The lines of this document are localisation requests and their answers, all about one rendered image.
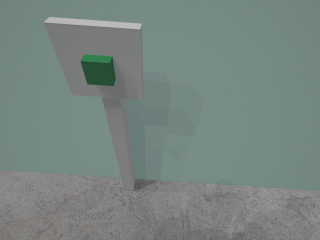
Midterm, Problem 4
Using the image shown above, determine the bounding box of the button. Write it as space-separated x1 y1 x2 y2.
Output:
80 54 116 86

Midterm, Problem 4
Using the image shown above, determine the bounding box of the panel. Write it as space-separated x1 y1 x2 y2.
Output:
43 17 144 192

